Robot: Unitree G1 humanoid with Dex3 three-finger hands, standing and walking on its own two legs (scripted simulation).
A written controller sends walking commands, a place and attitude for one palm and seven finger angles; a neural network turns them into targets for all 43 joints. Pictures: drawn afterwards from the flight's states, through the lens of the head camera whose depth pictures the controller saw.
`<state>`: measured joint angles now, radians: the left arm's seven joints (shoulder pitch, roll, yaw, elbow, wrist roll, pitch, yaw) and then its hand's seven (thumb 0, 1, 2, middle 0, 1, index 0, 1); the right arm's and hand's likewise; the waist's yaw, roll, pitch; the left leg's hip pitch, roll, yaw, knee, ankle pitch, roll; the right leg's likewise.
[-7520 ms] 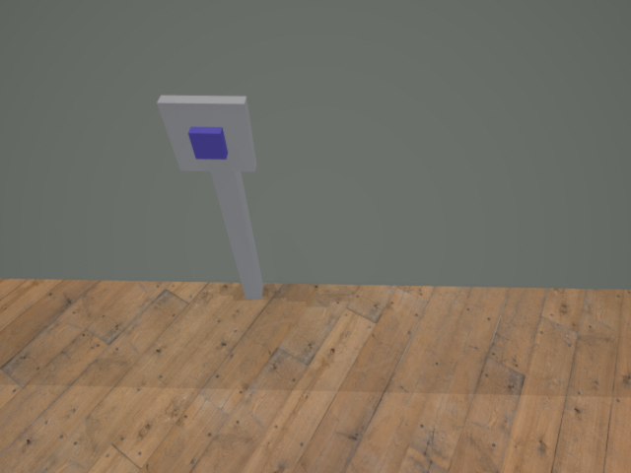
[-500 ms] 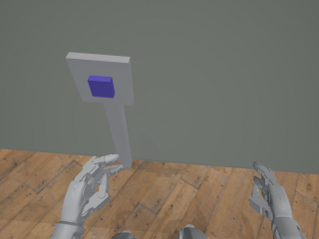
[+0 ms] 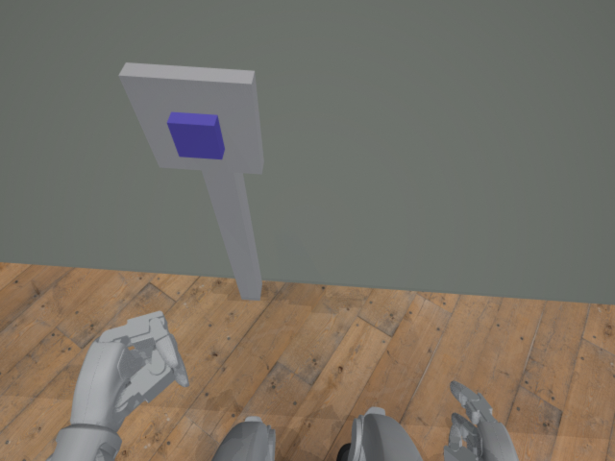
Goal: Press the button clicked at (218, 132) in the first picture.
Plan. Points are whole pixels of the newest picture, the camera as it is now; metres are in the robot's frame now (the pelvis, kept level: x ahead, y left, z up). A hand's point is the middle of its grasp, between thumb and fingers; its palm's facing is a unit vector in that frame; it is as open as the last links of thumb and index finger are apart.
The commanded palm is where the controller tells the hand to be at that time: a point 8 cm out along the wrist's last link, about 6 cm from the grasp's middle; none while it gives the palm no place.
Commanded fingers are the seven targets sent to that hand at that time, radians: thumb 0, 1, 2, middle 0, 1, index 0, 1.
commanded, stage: raise the hand and make a fist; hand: left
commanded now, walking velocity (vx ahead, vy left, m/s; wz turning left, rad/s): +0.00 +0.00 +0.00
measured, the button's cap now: (198, 135) +0.56 +0.20 +0.06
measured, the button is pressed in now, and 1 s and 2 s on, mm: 0 0 0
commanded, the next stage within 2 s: aim a knuckle at the button in 1.12 s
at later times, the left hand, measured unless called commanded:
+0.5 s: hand (145, 351) +0.24 +0.19 +0.05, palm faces -0.02 -1.00 -0.06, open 3.1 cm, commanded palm +0.21 +0.25 +0.05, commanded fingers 0.00 0.90 0.90 -1.30 -1.50 -1.30 -1.50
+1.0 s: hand (135, 340) +0.24 +0.20 +0.06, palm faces -0.03 -1.00 -0.06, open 3.1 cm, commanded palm +0.22 +0.26 +0.06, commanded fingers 0.00 0.90 0.90 -1.30 -1.50 -1.30 -1.50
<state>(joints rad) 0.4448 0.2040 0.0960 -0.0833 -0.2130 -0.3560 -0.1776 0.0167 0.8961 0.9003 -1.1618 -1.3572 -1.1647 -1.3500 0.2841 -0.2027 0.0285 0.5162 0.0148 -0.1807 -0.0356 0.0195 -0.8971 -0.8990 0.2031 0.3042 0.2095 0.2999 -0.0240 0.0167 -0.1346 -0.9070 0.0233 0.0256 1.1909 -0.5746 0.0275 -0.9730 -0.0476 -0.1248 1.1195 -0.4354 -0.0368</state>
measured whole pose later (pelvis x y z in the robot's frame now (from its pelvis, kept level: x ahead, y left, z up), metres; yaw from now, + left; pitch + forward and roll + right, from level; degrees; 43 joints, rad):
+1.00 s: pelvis +0.02 +0.00 +0.01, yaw +0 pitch +16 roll -2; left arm 0.36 0.27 0.22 0.03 -0.29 -0.38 -0.32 0.02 0.90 0.90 -1.29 -1.50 -1.30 -1.50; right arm 0.25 -0.25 0.01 0.51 0.02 -0.19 -0.04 0.02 -0.90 -0.90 0.20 0.30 0.21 0.30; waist -0.02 0.02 -0.14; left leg -0.82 0.02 0.02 1.12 -0.58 0.03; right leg -0.89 -0.04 -0.13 1.05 -0.44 -0.03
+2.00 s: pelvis +0.01 +0.00 +0.01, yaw +0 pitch +20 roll -1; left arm -0.25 0.29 0.24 0.53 -0.21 -0.39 -0.26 0.02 0.90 0.90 -1.30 -1.50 -1.30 -1.50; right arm 0.26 -0.27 0.02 0.59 0.02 -0.14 -0.04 0.01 -0.90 -0.90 0.20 0.30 0.21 0.30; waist -0.06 0.01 -0.13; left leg -0.93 0.02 0.03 1.14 -0.56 0.02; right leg -1.00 -0.04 -0.11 1.09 -0.43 -0.04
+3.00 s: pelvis +0.01 +0.00 +0.00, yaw -1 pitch +24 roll -1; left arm -0.63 0.33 0.31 0.94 -0.12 -0.50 -0.19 0.02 0.90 0.90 -1.30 -1.50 -1.30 -1.50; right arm 0.27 -0.26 0.02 0.60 -0.01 0.02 0.00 0.01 -0.90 -0.90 0.20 0.30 0.21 0.30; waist -0.12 0.01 -0.13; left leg -1.02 0.02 0.05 1.17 -0.57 0.03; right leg -1.10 -0.04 -0.09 1.10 -0.42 -0.03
